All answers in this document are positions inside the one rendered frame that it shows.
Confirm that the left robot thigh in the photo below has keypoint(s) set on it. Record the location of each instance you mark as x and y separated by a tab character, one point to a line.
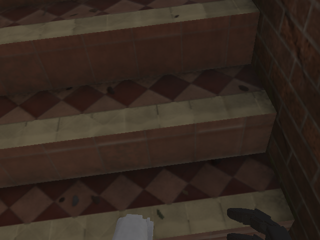
134	227

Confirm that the robot right hand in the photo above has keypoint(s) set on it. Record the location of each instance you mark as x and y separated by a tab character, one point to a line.
259	221

